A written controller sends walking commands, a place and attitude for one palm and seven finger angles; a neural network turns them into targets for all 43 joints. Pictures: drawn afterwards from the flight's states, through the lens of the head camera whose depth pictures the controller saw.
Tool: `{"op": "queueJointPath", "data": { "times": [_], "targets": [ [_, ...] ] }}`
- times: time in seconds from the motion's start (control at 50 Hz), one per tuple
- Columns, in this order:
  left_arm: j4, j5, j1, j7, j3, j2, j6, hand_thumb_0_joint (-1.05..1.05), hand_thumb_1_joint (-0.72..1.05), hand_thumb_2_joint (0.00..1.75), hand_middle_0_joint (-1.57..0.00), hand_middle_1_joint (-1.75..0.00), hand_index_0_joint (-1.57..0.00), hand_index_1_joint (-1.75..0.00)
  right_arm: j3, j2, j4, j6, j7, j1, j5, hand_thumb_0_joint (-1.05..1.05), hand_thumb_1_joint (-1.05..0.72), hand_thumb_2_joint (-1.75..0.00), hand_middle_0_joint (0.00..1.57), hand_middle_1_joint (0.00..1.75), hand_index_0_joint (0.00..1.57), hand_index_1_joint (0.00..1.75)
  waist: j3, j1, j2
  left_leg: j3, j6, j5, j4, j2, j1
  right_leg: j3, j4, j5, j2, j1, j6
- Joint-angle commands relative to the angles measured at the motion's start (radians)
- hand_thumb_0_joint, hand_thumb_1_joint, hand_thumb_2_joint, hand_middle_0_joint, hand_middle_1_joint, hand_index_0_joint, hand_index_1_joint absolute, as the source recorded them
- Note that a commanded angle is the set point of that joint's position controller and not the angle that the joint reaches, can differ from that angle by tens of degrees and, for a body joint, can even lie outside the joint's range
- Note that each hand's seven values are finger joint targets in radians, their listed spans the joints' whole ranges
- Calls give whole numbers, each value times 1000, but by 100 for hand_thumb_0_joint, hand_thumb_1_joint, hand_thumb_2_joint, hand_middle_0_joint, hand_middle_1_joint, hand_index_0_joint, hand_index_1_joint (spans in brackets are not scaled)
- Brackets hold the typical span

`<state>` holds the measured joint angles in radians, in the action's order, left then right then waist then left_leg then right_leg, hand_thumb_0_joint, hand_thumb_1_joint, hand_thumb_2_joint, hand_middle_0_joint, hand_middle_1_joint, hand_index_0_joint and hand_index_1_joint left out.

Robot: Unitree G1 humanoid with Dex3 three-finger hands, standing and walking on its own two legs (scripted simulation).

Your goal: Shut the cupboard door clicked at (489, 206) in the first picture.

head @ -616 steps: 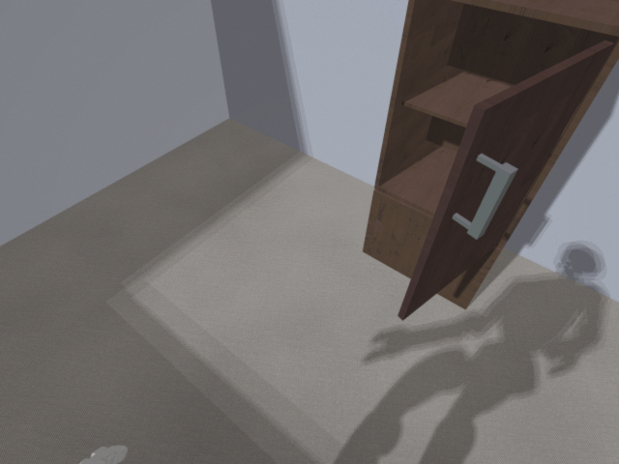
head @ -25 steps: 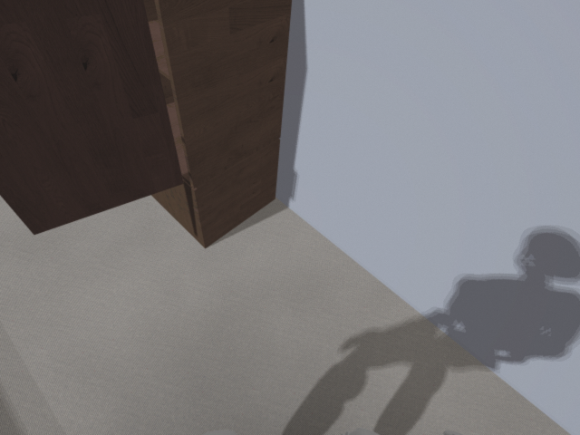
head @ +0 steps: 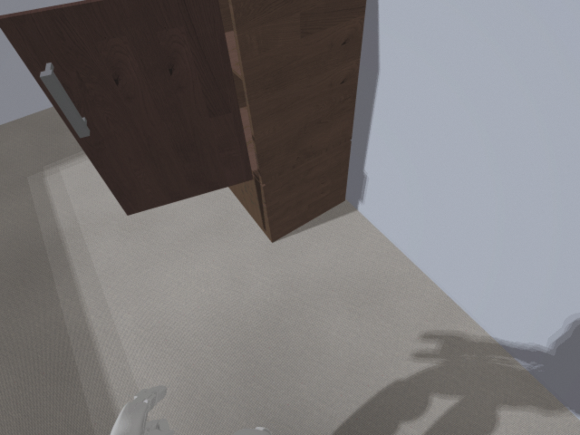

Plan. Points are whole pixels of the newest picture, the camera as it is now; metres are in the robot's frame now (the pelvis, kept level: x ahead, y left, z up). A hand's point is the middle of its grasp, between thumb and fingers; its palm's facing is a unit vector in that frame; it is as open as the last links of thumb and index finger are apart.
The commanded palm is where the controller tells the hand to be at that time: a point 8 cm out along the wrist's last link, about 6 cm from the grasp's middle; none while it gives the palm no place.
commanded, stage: turn to face it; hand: left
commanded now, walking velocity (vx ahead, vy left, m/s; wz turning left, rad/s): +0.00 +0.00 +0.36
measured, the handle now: (67, 101) +0.76 +0.51 +0.04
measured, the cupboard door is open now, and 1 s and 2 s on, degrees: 76 76 76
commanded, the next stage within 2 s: take the last steps up to it in 0.20 s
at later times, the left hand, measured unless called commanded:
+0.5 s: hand out of the picture -0.07 +0.24 -0.18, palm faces +0.24 -0.94 -0.22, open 7.4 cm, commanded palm none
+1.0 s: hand (172, 402) +0.20 +0.21 -0.16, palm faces +0.15 -0.96 -0.22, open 7.4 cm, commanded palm none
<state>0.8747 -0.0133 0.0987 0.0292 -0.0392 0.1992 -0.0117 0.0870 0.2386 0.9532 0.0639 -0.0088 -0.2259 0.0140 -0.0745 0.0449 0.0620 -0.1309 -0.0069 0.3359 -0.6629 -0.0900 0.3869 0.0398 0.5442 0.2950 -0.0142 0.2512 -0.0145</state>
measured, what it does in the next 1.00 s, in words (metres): walks ahead: left foot, then right foot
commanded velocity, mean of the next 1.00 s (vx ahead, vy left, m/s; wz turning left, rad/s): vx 0.22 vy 0.00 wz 0.10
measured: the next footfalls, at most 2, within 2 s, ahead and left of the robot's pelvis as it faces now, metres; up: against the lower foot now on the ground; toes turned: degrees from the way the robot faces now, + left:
left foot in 0.40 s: -0.04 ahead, +0.13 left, +0.00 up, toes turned +13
right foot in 0.96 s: +0.25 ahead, -0.05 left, +0.00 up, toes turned +3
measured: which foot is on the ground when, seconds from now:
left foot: up 0.00-0.38, down 0.40-0.96, up 0.98-1.00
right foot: down 0.00-0.40, up 0.42-0.94, down 0.96-1.00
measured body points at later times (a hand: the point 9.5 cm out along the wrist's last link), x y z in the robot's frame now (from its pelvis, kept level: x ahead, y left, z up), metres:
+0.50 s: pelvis -0.02 +0.04 +0.00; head +0.00 +0.07 +0.45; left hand -0.09 +0.29 -0.16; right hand +0.11 -0.19 -0.13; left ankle -0.08 +0.12 -0.73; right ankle -0.01 -0.09 -0.69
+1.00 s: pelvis +0.11 +0.01 -0.01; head +0.13 +0.00 +0.44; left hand +0.19 +0.26 -0.14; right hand +0.02 -0.21 -0.17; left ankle -0.06 +0.12 -0.70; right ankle +0.21 -0.06 -0.73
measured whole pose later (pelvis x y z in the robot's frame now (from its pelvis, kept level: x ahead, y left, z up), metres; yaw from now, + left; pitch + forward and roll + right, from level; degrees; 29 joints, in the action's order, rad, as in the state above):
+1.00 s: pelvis +0.11 +0.01 -0.01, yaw +11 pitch -2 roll +1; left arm 0.99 -0.02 0.10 -0.02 -0.04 0.17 0.06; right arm 0.03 0.15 1.17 -0.02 0.01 -0.48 0.01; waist -0.10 0.06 0.04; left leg 0.02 0.01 0.51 -0.78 0.03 0.07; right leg 0.13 0.64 0.18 -0.04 0.39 0.05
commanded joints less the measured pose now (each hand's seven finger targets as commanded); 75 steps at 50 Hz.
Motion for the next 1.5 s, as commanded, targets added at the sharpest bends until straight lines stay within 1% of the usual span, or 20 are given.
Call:
{"op": "queueJointPath", "data": {
  "times": [0.0,0.08,0.26,0.34,0.36,0.4,0.42,0.44,0.54,0.72,0.84,0.9,0.92,0.94,0.96,1.02,1.1,1.36,1.44,1.48],
  "targets": [
    [-66,-2,39,21,-56,198,13,0,90,90,-20,-30,-20,-30,34,98,-85,-3,-1,32,9,0,-90,-90,20,30,20,30,48,-34,-249,8,-29,149,-502,63,167,-264,-294,-152,-380,-18,147],
    [-62,-3,30,9,-36,152,21,0,90,90,-20,-30,-20,-30,25,75,-39,3,-13,-24,10,0,-90,-90,20,30,20,30,17,-11,-242,73,-56,-4,-573,87,157,-72,-262,-180,-263,-24,91],
    [32,-22,220,5,-56,214,20,0,90,90,-20,-30,-20,-30,-14,37,-64,-21,0,125,-8,0,-90,-90,20,30,20,30,85,-110,-278,176,-61,173,-114,91,23,-69,-145,-578,-322,-208,160],
    [58,-7,183,1,-55,207,16,0,90,90,-20,-30,-20,-30,-28,41,-13,-47,7,-10,-5,0,-90,-90,20,30,20,30,159,-44,-268,215,-35,-61,221,76,-246,-25,-85,-332,-277,-119,77],
    [55,1,176,-4,-48,175,12,0,90,90,-20,-30,-20,-30,-20,79,1,-59,7,-45,-3,0,-90,-90,20,30,20,30,170,-28,-156,168,-14,-98,320,126,-374,19,-6,-138,-233,-12,34],
    [1,-5,111,-15,-19,76,6,0,90,90,-20,-30,-20,-30,10,231,13,-61,14,-138,12,0,-90,-90,20,30,20,30,109,33,257,-261,169,-151,428,480,-478,103,352,335,-64,366,-38],
    [-8,-10,57,-18,-22,97,7,0,90,90,-20,-30,-20,-30,5,214,21,-57,16,-146,16,0,-90,-90,20,30,20,30,53,42,150,-246,219,-92,433,499,-413,43,444,305,-87,386,-18],
    [21,-17,45,-16,-25,92,3,0,90,90,-20,-30,-20,-30,-10,155,30,-69,27,-124,17,0,-90,-90,20,30,20,30,13,29,224,-204,195,-108,458,433,-369,0,479,244,-98,398,-21],
    [104,-11,127,-40,-13,75,18,0,90,90,-20,-30,-20,-30,-34,93,40,-107,38,-118,2,0,-90,-90,20,30,20,30,-10,-27,44,-43,175,-395,441,335,-406,12,559,31,-93,388,-35],
    [67,-5,-3,-43,-11,52,12,0,90,90,-20,-30,-20,-30,-34,63,105,-125,46,-242,4,0,-90,-90,20,30,20,30,-90,-8,47,-14,200,-418,478,365,-417,11,419,-39,-113,454,-43],
    [41,0,-60,-51,-12,26,32,0,90,90,-20,-30,-20,-30,-29,75,138,-124,46,-261,17,0,-90,-90,20,30,20,30,-74,1,55,19,178,-469,415,369,-373,54,139,-29,-73,260,0],
    [118,-5,181,-46,-29,67,55,0,90,90,-20,-30,-20,-30,-29,77,150,-124,43,-249,8,0,-90,-90,20,30,20,30,49,-110,-41,102,117,-625,127,288,-287,94,-37,-123,-6,-124,30],
    [162,-12,328,-36,-46,134,71,0,90,90,-20,-30,-20,-30,-30,54,142,-130,35,-252,-4,0,-90,-90,20,30,20,30,152,-168,-126,148,74,-489,-103,229,-117,-57,-68,-138,-137,-378,81],
    [195,-13,447,-24,-74,237,77,0,90,90,-20,-30,-20,-30,-39,-9,115,-135,30,-284,-12,0,-90,-90,20,30,20,30,263,-182,-365,211,24,155,-416,71,109,-455,-171,-262,-426,-553,190],
    [194,9,442,-17,-73,247,70,0,90,90,-20,-30,-20,-30,-34,28,88,-123,32,-221,-16,0,-90,-90,20,30,20,30,231,-179,-267,115,41,248,-586,104,147,-512,-247,-260,-474,-462,235],
    [136,5,194,-10,-41,127,66,0,90,90,-20,-30,-20,-30,-26,-15,98,-102,17,-147,2,0,-90,-90,20,30,20,30,-5,-86,-111,96,39,40,-631,207,161,-352,-362,163,-378,-52,183],
    [144,-4,159,-8,-15,49,80,0,90,90,-20,-30,-20,-30,-27,-64,128,-66,6,-227,17,0,-90,-90,20,30,20,30,-9,-11,-167,146,-2,-75,-485,214,65,-98,-409,56,-265,96,117],
    [238,-11,362,-10,-19,74,94,0,90,90,-20,-30,-20,-30,-33,-48,19,-93,-13,90,8,0,-90,-90,20,30,20,30,-30,-101,-166,206,-20,-70,-29,193,116,-115,-361,-200,-297,-158,171],
    [252,-8,360,-6,-22,71,79,0,90,90,-20,-30,-20,-30,-40,-51,36,-108,-4,55,5,0,-90,-90,20,30,20,30,11,-78,-158,253,-4,-108,149,144,-94,-56,-239,-303,-262,-130,137],
    [241,-1,338,-9,-15,37,70,0,90,90,-20,-30,-20,-30,-29,15,93,-125,12,-116,8,0,-90,-90,20,30,20,30,91,-2,-18,187,33,-215,273,206,-417,33,24,-246,-162,38,75]
  ]
}}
